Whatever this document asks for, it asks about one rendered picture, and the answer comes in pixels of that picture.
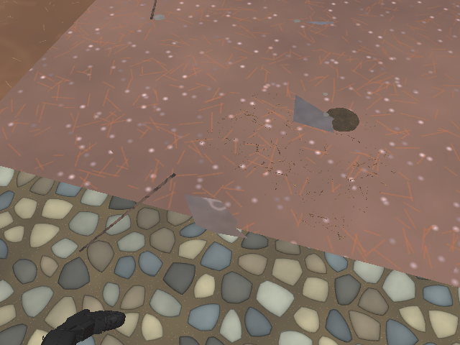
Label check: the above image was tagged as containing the left robot hand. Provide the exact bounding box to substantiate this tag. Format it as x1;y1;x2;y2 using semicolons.
41;309;126;345

